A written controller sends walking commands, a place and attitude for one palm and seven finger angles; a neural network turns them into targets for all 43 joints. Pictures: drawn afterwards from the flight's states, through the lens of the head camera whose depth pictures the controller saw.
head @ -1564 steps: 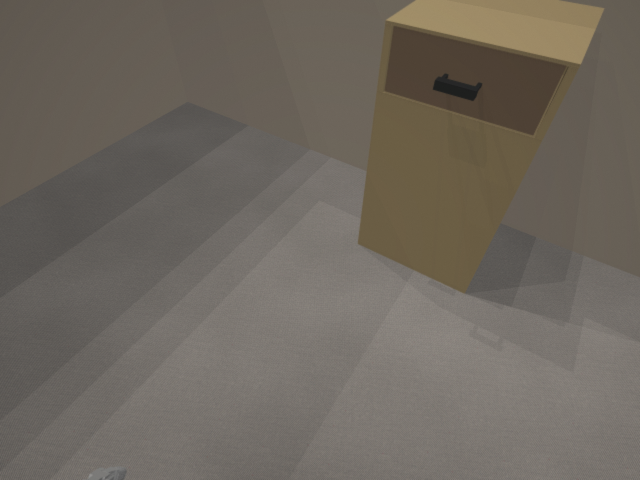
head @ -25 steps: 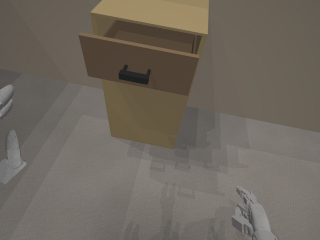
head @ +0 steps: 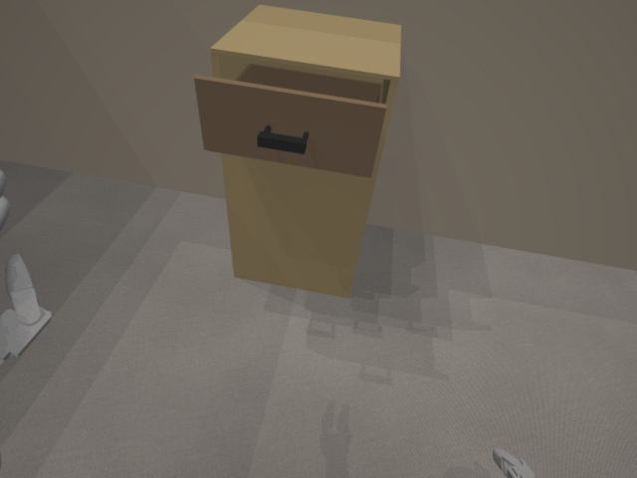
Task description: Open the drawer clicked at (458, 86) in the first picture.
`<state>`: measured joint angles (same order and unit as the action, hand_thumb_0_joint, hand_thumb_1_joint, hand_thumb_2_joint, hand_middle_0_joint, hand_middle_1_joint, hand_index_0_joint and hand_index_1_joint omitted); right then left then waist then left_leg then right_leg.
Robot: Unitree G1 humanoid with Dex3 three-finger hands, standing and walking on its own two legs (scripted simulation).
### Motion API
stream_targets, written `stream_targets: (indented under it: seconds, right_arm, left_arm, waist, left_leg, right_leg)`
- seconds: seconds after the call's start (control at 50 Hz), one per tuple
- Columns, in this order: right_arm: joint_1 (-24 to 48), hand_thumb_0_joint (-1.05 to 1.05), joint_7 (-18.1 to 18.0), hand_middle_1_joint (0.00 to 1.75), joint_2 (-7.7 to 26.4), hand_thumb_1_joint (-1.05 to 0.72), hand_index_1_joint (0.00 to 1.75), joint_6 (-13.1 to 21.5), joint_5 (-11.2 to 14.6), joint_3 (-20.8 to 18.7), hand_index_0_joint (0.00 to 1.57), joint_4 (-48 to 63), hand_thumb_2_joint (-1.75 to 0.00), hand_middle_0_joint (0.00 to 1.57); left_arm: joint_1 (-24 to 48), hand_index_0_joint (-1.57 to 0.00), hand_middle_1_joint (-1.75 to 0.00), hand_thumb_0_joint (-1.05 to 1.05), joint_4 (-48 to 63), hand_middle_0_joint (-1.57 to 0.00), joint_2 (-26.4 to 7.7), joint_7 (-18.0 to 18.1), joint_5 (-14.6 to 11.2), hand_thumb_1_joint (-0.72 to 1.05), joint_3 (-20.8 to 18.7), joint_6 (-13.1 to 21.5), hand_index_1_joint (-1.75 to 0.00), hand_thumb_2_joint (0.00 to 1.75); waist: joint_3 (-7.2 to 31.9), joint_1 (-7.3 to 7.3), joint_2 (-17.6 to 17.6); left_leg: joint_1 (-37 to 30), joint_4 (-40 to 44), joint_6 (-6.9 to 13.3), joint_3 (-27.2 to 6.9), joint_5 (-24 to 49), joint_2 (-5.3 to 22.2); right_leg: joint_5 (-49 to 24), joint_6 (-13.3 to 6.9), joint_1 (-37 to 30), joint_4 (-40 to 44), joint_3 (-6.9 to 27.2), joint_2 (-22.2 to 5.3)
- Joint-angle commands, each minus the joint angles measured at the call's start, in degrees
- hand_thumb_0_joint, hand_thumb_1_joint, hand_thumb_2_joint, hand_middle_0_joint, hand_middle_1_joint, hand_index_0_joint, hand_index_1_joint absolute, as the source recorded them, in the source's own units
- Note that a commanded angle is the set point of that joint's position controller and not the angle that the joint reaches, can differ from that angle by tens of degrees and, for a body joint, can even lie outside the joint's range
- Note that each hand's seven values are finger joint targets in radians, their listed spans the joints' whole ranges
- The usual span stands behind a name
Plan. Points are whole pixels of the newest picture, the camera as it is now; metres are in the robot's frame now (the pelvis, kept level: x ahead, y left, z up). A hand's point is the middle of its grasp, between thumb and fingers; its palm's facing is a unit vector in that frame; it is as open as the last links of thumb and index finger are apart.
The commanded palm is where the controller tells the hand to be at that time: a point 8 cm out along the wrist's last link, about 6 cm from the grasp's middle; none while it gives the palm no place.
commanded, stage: stop stepping back and stand still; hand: left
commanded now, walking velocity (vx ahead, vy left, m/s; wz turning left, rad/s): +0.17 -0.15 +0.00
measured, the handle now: (284, 137) +0.81 +0.09 +0.03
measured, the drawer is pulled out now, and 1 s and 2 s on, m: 0.16 0.16 0.16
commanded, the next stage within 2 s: let the arm hang, fingers relaxed in 0.32 s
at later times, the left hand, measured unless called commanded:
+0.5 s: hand (92, 361) +0.21 +0.24 +0.11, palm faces +0.33 -0.82 -0.46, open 7.4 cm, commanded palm none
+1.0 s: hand out of the picture -0.05 +0.16 -0.16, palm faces +0.12 -0.97 -0.23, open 7.2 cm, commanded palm none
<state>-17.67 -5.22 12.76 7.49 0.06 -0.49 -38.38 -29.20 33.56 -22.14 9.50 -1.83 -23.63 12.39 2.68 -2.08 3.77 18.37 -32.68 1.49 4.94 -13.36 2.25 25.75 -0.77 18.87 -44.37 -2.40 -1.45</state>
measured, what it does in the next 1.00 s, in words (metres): steps on the spot: right foot, then left foot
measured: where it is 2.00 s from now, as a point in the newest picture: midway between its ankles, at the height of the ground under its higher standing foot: outside the picture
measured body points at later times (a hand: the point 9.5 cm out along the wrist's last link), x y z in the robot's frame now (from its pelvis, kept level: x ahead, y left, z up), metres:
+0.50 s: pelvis -0.01 -0.01 -0.01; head -0.01 -0.03 +0.44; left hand +0.18 +0.28 +0.14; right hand +0.14 -0.27 -0.11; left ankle +0.04 +0.12 -0.73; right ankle -0.03 -0.12 -0.71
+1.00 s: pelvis -0.01 -0.03 +0.01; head +0.03 -0.03 +0.46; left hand -0.05 +0.21 -0.14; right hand +0.02 -0.25 -0.15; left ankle +0.00 +0.08 -0.73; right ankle +0.01 -0.13 -0.73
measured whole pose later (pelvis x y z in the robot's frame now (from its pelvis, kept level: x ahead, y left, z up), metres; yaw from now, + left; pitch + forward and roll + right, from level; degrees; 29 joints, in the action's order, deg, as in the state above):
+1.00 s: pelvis -0.01 -0.03 +0.01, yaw +5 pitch -1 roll +0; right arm -14.4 -1.9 8.3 -1.3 -0.7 -0.5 -62.5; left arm -16.8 -63.3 -11.3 1.3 0.6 -1.4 -1.2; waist -5.6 0.7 -0.3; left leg 12.3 -24.4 1.0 0.9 -11.4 -0.5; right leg 12.2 -1.6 10.6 -23.5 -2.3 1.1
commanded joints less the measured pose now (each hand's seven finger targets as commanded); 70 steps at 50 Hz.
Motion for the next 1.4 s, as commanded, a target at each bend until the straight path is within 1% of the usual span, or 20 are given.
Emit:
stream_targets:
  seconds: [0.0, 0.08, 0.16, 0.18, 0.22, 0.26, 0.38, 0.4, 0.42, 0.46, 0.52, 0.56, 0.58, 0.6, 0.62, 0.7, 0.74, 0.78, 0.8, 1.38]
  right_arm:
    - [7.92, 0.0, 0.82, 0.3, 5.61, -0.9, 0.3, 6.01, 0.3, -1.84, 0.2, 10.32, -0.9, 0.2]
    - [8.42, 0.0, 1.74, 0.3, 5.61, -0.9, 0.3, 5.34, -0.18, -1.53, 0.2, 9.56, -0.9, 0.2]
    - [9.03, 0.0, 0.75, 0.3, 6.02, -0.9, 0.3, 2.42, -0.24, -1.9, 0.2, 11.11, -0.9, 0.2]
    - [9.33, 0.0, 0.76, 0.3, 5.5, -0.9, 0.3, 1.61, -0.19, -2.06, 0.2, 11.1, -0.9, 0.2]
    - [10.48, 0.0, 1.31, 0.3, 5.12, -0.9, 0.3, 1.23, -0.28, -1.97, 0.2, 11.75, -0.9, 0.2]
    - [6.57, 0.0, 2.2, 0.3, 4.05, -0.9, 0.3, 1.77, -0.48, -2.28, 0.2, 8.86, -0.9, 0.2]
    - [9.89, 0.0, 0.56, 0.3, 4.24, -0.9, 0.3, 2.04, -0.36, -1.39, 0.2, 9.82, -0.9, 0.2]
    - [5.74, 0.0, 6.3, 0.3, 8.79, -0.9, 0.3, 4.39, -0.9, -4.1, 0.2, -4.12, -0.9, 0.2]
    - [2.01, 0.0, 6.87, 0.3, 11.69, -0.9, 0.3, -0.81, -0.42, -4.13, 0.2, -2.13, -0.9, 0.2]
    - [2.62, 0.0, 5.39, 0.3, 12.95, -0.9, 0.3, -3.69, -2.64, -4.5, 0.2, 1.81, -0.9, 0.2]
    - [5.92, 0.0, 4.69, 0.3, 10.58, -0.9, 0.3, -4.56, -3.64, -2.66, 0.2, 1.38, -0.9, 0.2]
    - [11.03, 0.0, 4.37, 0.3, 9.3, -0.9, 0.3, -6.46, -2.38, -2.1, 0.2, -0.03, -0.9, 0.2]
    - [11.27, 0.0, 4.63, 0.3, 4.47, -0.9, 0.3, -7.32, -1.08, -1.54, 0.2, -0.41, -0.9, 0.2]
    - [10.94, 0.0, 5.12, 0.3, 5.25, -0.9, 0.3, -8.12, -1.18, -1.55, 0.2, -0.25, -0.9, 0.2]
    - [9.62, 0.0, 5.28, 0.3, 5.24, -0.9, 0.3, -8.47, -1.29, -1.81, 0.2, -2.51, -0.9, 0.2]
    - [5.19, 0.0, 4.31, 0.3, 3.74, -0.9, 0.3, -8.3, -1.14, -2.57, 0.2, -8.9, -0.9, 0.2]
    - [1.25, 0.0, 4.01, 0.3, 0.93, -0.9, 0.3, -7.87, -0.86, -1.94, 0.2, -12.7, -0.9, 0.2]
    - [2.17, 0.0, 3.35, 0.3, 2.99, -0.9, 0.3, -6.72, -1.42, -1.46, 0.2, -14.77, -0.9, 0.2]
    - [2.76, 0.0, 3.21, 0.3, 4.15, -0.9, 0.3, -7.1, -1.34, -1.59, 0.2, -15.02, -0.9, 0.2]
    - [-0.07, 0.0, 3.0, 0.3, 1.37, -0.9, 0.3, -6.93, -0.86, -0.84, 0.2, -25.27, -0.9, 0.2]
  left_arm:
    - [-0.14, -0.2, -0.3, 0.0, 18.73, -0.2, -14.15, 0.44, 0.33, 0.9, -8.89, 5.4, -0.3, 0.9]
    - [-5.97, -0.2, -0.3, 0.0, 15.57, -0.2, -10.93, 0.68, 0.49, 0.9, -7.79, 4.6, -0.3, 0.9]
    - [-5.13, -0.2, -0.3, 0.0, 9.72, -0.2, -11.21, 1.09, -0.15, 0.9, -8.74, 2.66, -0.3, 0.9]
    - [-4.85, -0.2, -0.3, 0.0, 9.25, -0.2, -11.74, 1.07, -0.07, 0.9, -9.08, 2.22, -0.3, 0.9]
    - [0.26, -0.2, -0.3, 0.0, 12.75, -0.2, -14.44, 0.84, -1.17, 0.9, -9.91, 2.73, -0.3, 0.9]
    - [-0.67, -0.2, -0.3, 0.0, 9.97, -0.2, -12.77, 0.74, 0.05, 0.9, -10.67, 4.51, -0.3, 0.9]
    - [0.62, -0.2, -0.3, 0.0, 12.87, -0.2, -9.94, 0.94, 0.16, 0.9, -6.54, 4.56, -0.3, 0.9]
    - [3.72, -0.2, -0.3, 0.0, -35.82, -0.2, 4.65, -5.91, 5.81, 0.9, 17.01, -6.32, -0.3, 0.9]
    - [0.96, -0.2, -0.3, 0.0, -37.13, -0.2, 6.46, -8.31, 3.77, 0.9, 16.83, -11.69, -0.3, 0.9]
    - [6.57, -0.2, -0.3, 0.0, -36.2, -0.2, 7.09, -8.4, 4.59, 0.9, 18.63, -13.57, -0.3, 0.9]
    - [11.75, -0.2, -0.3, 0.0, -48.69, -0.2, 5.62, -9.25, 3.44, 0.9, 18.9, -12.73, -0.3, 0.9]
    - [5.6, -0.2, -0.3, 0.0, -60.86, -0.2, 2.26, -9.36, 3.39, 0.9, 18.17, -12.73, -0.3, 0.9]
    - [5.18, -0.2, -0.3, 0.0, -65.14, -0.2, -3.13, -9.18, 3.84, 0.9, 17.54, -12.36, -0.3, 0.9]
    - [10.03, -0.2, -0.3, 0.0, -66.54, -0.2, -6.54, -9.29, 3.52, 0.9, 18.15, -12.42, -0.3, 0.9]
    - [13.62, -0.2, -0.3, 0.0, -68.94, -0.2, -5.97, -9.43, 3.81, 0.9, 18.7, -12.49, -0.3, 0.9]
    - [17.33, -0.2, -0.3, 0.0, -77.71, -0.2, 2.18, -8.15, 3.77, 0.9, 17.93, -11.76, -0.3, 0.9]
    - [15.96, -0.2, -0.3, 0.0, -81.42, -0.2, 3.94, -7.89, 2.97, 0.9, 18.76, -11.69, -0.3, 0.9]
    - [12.27, -0.2, -0.3, 0.0, -84.84, -0.2, 7.34, -7.96, 2.1, 0.9, 20.19, -11.78, -0.3, 0.9]
    - [12.24, -0.2, -0.3, 0.0, -85.96, -0.2, 7.99, -7.73, 2.5, 0.9, 20.64, -12.01, -0.3, 0.9]
    - [12.46, -0.2, -0.3, 0.0, -97.43, -0.2, 6.25, -7.4, 2.41, 0.9, 21.58, -11.36, -0.3, 0.9]
  waist:
    - [-1.73, 0.78, -14.51]
    - [-2.89, 1.61, -17.02]
    - [-0.47, 1.83, -14.36]
    - [-0.01, 2.18, -6.91]
    - [-2.93, 1.9, 10.32]
    - [2.81, 0.69, 4.29]
    - [-2.84, 1.02, 1.16]
    - [-2.45, -4.15, -6.49]
    - [-1.13, -1.71, -20.59]
    - [-2.14, -1.23, -6.42]
    - [2.96, 0.61, -8.25]
    - [4.03, 6.02, -3.32]
    - [0.85, 5.83, 11.51]
    - [-3.21, 4.57, 8.83]
    - [-4.5, 2.85, 0.11]
    - [-2.27, 0.64, 3.04]
    - [0.68, 0.18, -2.89]
    - [2.72, 2.57, -11.13]
    - [0.66, 2.81, -7.56]
    - [-6.82, 1.69, -4.9]
  left_leg:
    - [-3.58, 24.87, 10.31, -25.14, -23.27, 18.35]
    - [6.43, 25.73, 5.71, -10.13, -21.66, 13.15]
    - [13.13, 16.41, 3.02, -5.54, -26.33, 9.82]
    - [15.62, 4.87, 1.89, -3.06, -23.9, 6.43]
    - [24.17, -26.2, -0.91, -1.99, -14.08, -1.37]
    - [16.78, -27.02, -1.68, -4.28, -12.43, 1.2]
    - [-3.13, 1.57, -0.71, 1.73, -1.76, -0.84]
    - [-8.85, 1.72, 0.58, -6.43, 12.76, 6.74]
    - [-6.87, 6.44, 6.37, -20.04, 24.49, 14.13]
    - [-0.63, 7.25, 13.66, -27.01, 25.59, 19.71]
    - [-0.99, 6.31, 9.96, -20.02, 30.07, 14.04]
    - [9.67, -0.49, 3.29, -11.6, 8.13, 6.34]
    - [14.98, -10.7, -1.68, -5.62, -11.36, -2.65]
    - [13.97, -16.01, -2.37, -6.15, -18.93, -2.67]
    - [10.17, -19.56, -2.03, -5.59, -17.69, -2.28]
    - [4.58, -14.0, -1.51, -6.11, -12.08, -0.3]
    - [-5.4, 3.67, -1.3, -5.76, -0.21, -0.72]
    - [-10.44, 8.67, 2.61, -13.76, 18.83, 7.24]
    - [-6.77, 9.43, 3.74, -14.42, 15.74, 8.9]
    - [-8.94, 15.06, -0.03, -7.99, 5.69, 3.64]
  right_leg:
    - [-2.17, 0.26, 14.64, -19.09, 2.98, -1.9]
    - [-4.95, 0.31, 1.24, -5.79, -4.37, -0.1]
    - [0.07, -0.86, -15.92, 9.99, -8.78, 3.46]
    - [1.76, -2.34, -18.65, 17.63, -3.22, 0.94]
    - [0.62, -12.78, -13.4, 34.23, 32.28, -20.94]
    - [1.58, -12.06, -10.24, 31.33, 23.35, -18.52]
    - [-4.96, -6.38, -1.32, 27.31, 7.13, -10.59]
    - [-12.75, -2.38, 10.14, 5.96, -3.9, -10.43]
    - [-0.01, 2.13, 14.26, -7.04, -3.02, -1.85]
    - [12.88, 2.69, 17.61, -21.65, 3.08, -0.74]
    - [8.61, 2.3, 7.65, -11.87, 2.84, -0.04]
    - [-7.11, 2.07, -11.95, 10.61, 3.43, -0.4]
    - [-2.4, -0.44, -10.1, 25.56, 21.76, -11.04]
    - [1.86, -5.36, -2.87, 32.38, 30.19, -19.22]
    - [7.32, -8.24, 1.54, 32.54, 29.19, -17.6]
    - [-26.86, -9.72, -6.63, 24.85, 16.54, -11.35]
    - [-31.79, -7.11, -8.85, 19.86, 12.35, -9.03]
    - [-22.79, -2.0, -6.83, 17.6, 6.6, -2.61]
    - [-16.64, -1.49, -8.81, 19.86, 5.6, -1.73]
    - [-17.81, -2.13, -8.09, 26.91, 8.22, -3.74]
